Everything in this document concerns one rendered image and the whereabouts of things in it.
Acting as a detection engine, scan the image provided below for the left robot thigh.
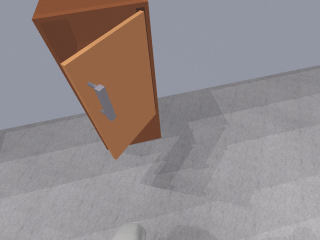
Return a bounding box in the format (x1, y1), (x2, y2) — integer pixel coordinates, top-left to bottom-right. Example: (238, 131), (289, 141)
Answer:
(111, 222), (146, 240)

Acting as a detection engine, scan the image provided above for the handle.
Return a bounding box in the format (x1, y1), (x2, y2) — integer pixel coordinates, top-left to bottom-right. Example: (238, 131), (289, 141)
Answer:
(87, 82), (116, 121)

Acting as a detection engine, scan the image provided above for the cupboard door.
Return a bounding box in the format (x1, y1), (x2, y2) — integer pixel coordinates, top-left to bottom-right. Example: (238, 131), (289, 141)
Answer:
(60, 10), (156, 160)

